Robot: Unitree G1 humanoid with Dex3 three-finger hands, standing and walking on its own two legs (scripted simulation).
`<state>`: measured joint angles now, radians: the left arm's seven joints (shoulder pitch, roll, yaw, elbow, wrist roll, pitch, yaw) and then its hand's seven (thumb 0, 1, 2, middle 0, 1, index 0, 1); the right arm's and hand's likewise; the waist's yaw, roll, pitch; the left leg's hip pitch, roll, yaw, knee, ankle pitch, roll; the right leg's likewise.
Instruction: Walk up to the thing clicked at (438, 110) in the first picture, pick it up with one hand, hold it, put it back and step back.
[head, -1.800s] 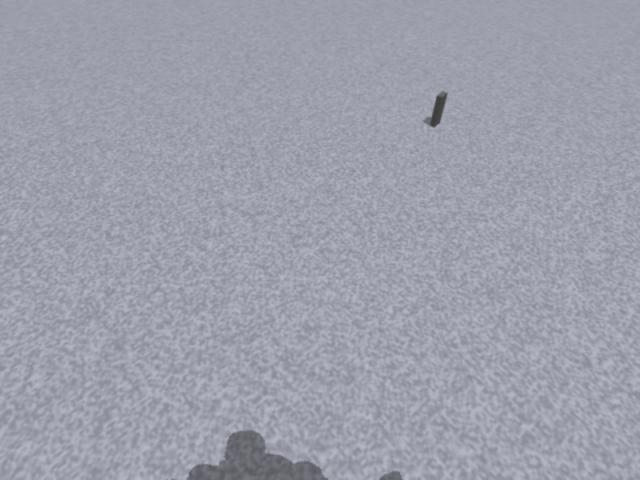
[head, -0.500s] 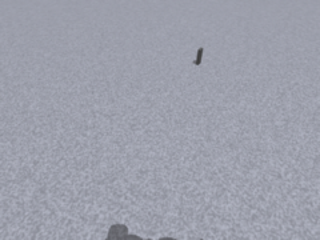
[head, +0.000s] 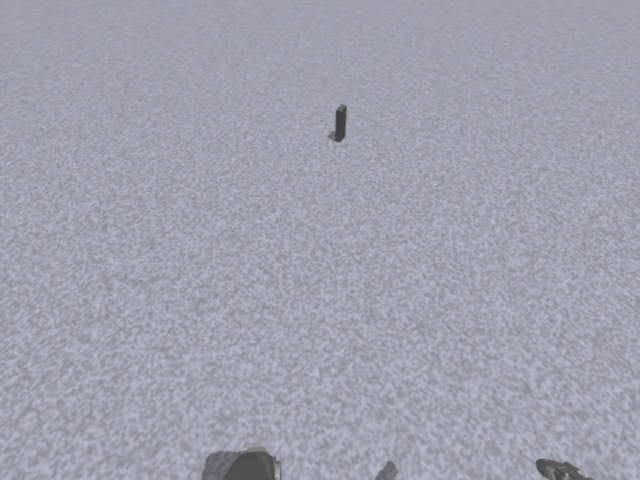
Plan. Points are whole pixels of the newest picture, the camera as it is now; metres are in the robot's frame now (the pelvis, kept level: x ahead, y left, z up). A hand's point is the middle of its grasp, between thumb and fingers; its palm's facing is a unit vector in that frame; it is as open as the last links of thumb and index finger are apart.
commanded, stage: walk up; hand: left
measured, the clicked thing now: (340, 123) +1.89 -0.03 -0.68
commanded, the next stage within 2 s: none
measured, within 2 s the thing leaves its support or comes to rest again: neither
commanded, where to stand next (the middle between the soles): +1.53 -0.16 m, yaw -8 degrees
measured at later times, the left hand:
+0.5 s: hand (200, 271) +0.49 +0.26 -0.12, palm faces -0.21 -0.91 -0.37, open 7.4 cm
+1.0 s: hand (239, 211) +0.67 +0.22 -0.14, palm faces -0.13 -0.92 -0.38, open 7.4 cm
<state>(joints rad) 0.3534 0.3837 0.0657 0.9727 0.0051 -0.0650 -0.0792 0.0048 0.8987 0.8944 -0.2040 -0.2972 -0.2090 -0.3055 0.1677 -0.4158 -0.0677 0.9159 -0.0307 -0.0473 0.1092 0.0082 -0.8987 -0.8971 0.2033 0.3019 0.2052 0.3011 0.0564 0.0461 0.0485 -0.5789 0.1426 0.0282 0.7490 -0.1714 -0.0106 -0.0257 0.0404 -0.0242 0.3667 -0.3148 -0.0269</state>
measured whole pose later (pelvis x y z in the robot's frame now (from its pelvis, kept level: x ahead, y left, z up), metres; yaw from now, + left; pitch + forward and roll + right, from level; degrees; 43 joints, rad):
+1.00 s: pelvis +0.60 -0.05 +0.00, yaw -9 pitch -1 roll -2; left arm 0.33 0.42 0.06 0.91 0.01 -0.09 -0.05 0.01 0.90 0.89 -0.20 -0.30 -0.21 -0.31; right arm 0.21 -0.44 -0.08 0.88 -0.03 -0.05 0.10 0.01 -0.90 -0.90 0.20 0.30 0.20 0.30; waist 0.05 0.05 0.06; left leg -0.53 0.12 0.01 0.64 -0.11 0.00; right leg -0.04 0.03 -0.06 0.42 -0.35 -0.01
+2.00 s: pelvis +1.05 -0.11 -0.01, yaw -6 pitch -2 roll -3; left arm 0.35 0.44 0.06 0.89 0.01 -0.08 -0.04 0.00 0.90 0.89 -0.20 -0.30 -0.21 -0.31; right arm 0.24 -0.42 -0.08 0.90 -0.03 -0.04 0.10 0.01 -0.90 -0.90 0.20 0.30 0.20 0.30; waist 0.04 0.01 0.06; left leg -0.41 0.08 0.02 0.58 -0.14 0.02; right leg -0.07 -0.05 -0.15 0.52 -0.40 0.02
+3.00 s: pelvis +1.38 -0.11 -0.02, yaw -7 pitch -3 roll +0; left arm 0.33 0.44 0.05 0.87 0.01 -0.04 -0.04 0.00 0.90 0.89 -0.20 -0.30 -0.21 -0.31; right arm 0.30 -0.41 -0.09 0.90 -0.04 -0.06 0.06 0.01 -0.90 -0.90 0.20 0.30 0.20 0.30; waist 0.01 -0.05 0.06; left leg -0.37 0.04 0.07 0.64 -0.21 0.01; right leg -0.23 -0.07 -0.02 0.73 -0.44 -0.03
